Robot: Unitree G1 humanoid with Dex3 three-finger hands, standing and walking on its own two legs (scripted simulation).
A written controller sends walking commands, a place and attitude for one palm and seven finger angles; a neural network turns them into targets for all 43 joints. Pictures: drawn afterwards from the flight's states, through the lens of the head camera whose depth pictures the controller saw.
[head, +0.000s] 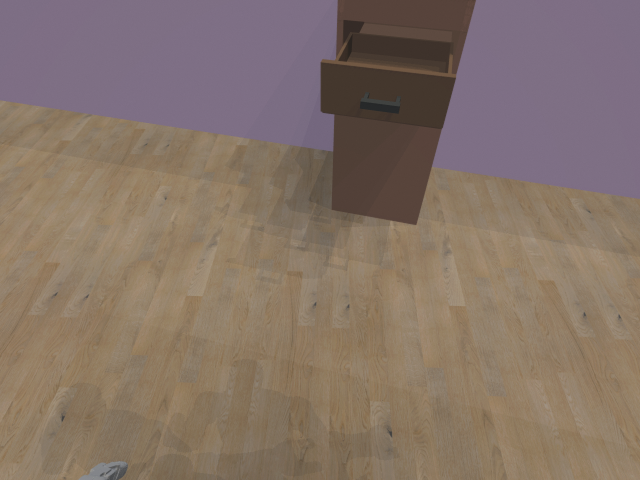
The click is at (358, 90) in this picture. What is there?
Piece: drawer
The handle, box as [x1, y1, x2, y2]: [360, 92, 400, 113]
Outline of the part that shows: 360,101 360,108 398,113 400,96 397,96 396,101 392,102 368,99 368,92 366,92 364,97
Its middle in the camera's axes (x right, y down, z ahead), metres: +0.16 -0.35 +1.00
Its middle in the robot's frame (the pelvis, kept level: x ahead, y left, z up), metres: +1.00 -0.11 -0.03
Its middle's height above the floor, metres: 0.74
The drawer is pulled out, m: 0.30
